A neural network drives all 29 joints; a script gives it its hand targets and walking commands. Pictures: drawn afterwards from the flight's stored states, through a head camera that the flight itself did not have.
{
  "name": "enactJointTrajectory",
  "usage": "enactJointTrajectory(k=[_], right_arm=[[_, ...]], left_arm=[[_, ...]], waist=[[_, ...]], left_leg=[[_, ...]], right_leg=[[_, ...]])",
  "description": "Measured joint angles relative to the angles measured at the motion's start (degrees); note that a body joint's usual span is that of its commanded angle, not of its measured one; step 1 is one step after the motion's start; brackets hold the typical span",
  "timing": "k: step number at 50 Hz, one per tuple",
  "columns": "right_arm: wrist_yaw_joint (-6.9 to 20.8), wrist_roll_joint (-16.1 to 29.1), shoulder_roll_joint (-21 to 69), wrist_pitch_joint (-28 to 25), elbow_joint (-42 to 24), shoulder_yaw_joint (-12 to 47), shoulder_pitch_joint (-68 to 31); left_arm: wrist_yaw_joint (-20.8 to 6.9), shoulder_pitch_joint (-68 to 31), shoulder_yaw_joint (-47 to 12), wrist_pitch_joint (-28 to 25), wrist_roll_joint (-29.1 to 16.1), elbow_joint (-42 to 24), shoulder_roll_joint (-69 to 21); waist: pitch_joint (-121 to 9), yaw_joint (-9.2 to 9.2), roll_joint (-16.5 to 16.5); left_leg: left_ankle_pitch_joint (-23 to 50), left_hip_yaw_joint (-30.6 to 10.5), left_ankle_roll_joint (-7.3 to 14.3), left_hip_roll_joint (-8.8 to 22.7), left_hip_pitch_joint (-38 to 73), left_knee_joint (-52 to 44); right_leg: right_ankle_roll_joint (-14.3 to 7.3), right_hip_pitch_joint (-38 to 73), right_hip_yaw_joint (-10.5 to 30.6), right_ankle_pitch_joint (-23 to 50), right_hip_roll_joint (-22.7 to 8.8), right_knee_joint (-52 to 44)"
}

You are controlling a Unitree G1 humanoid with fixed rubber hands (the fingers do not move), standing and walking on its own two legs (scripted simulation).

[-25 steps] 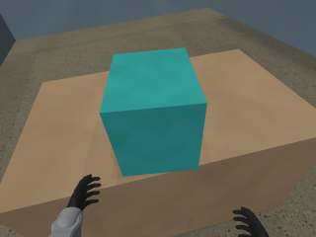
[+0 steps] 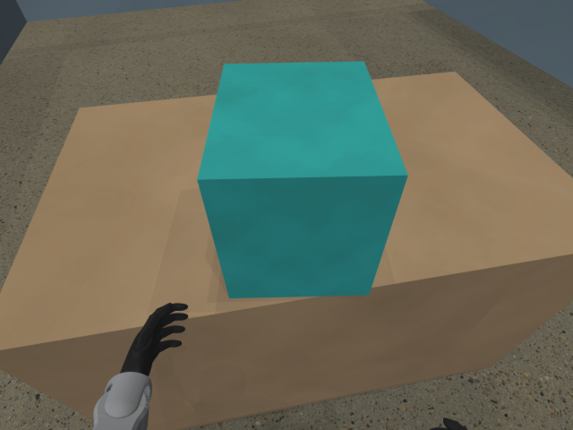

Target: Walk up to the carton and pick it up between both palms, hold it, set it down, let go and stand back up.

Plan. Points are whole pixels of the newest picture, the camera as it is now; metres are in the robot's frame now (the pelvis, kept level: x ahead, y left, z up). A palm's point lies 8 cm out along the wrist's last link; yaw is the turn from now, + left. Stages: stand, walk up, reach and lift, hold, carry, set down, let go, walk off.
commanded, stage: stand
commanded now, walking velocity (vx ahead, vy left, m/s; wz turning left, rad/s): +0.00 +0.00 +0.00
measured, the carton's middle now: (296, 179) +0.50 -0.01 +0.07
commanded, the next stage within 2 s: none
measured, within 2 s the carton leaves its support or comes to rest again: neither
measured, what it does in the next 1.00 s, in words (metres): stands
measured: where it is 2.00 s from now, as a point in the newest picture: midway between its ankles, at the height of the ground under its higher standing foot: outside the picture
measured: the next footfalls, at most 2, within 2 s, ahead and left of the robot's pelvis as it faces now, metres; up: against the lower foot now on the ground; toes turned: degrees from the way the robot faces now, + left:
none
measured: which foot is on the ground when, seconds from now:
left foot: down 0.00-1.00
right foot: down 0.00-1.00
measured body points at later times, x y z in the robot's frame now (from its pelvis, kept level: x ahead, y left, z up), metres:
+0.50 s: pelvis +0.02 +0.00 -0.01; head +0.04 +0.01 +0.44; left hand +0.07 +0.25 -0.14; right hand +0.16 -0.21 -0.14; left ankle +0.02 +0.12 -0.74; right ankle +0.00 -0.09 -0.74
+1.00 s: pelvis +0.02 -0.01 -0.01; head +0.03 +0.01 +0.44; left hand +0.00 +0.23 -0.17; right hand +0.12 -0.22 -0.15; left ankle +0.02 +0.12 -0.74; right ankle +0.00 -0.09 -0.74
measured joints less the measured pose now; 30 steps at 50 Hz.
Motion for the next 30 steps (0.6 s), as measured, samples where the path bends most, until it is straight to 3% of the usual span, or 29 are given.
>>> enactJointTrajectory(k=[6,10,17,26,30], right_arm=[[0.8,-0.1,1.2,0.0,4.2,0.3,2.8],[0.4,0.4,1.7,0.3,5.3,0.5,1.3],[0.0,0.9,2.9,0.4,4.9,0.4,-3.8],[-2.0,1.6,3.2,0.1,6.6,-0.1,-5.8],[-2.9,1.6,3.2,0.4,7.5,-0.4,-6.4]], left_arm=[[0.7,1.8,-1.0,-3.0,-0.2,-3.8,-1.0],[1.3,3.0,-1.5,-2.2,-0.1,-3.0,-1.4],[2.7,7.1,0.0,4.4,-0.1,9.5,-0.7],[3.1,12.1,2.1,4.9,-0.1,20.2,-0.2],[3.2,13.5,2.5,4.9,0.0,24.0,-0.4]], waist=[[0.3,0.50,-3.5],[-0.8,0.33,-3.5],[-1.4,-0.59,-2.3],[1.2,2.96,-2.9],[1.8,3.59,-2.7]], left_leg=[[-0.2,-1.1,0.8,-2.7,-1.7,0.5],[-0.4,-1.5,1.1,-3.8,-1.9,0.7],[-1.8,-2.4,0.8,-3.8,-2.6,2.5],[-3.0,-4.1,0.3,-3.6,-2.8,4.3],[-3.5,-4.6,0.2,-3.5,-2.5,4.9]], right_leg=[[1.0,-2.7,-1.3,-2.9,-2.8,4.4],[1.3,-3.2,-1.7,-4.2,-3.9,5.9],[1.1,-3.2,-2.4,-5.5,-3.8,7.1],[0.5,-2.2,-4.1,-6.6,-3.3,7.4],[0.4,-1.5,-4.5,-7.0,-3.2,7.5]])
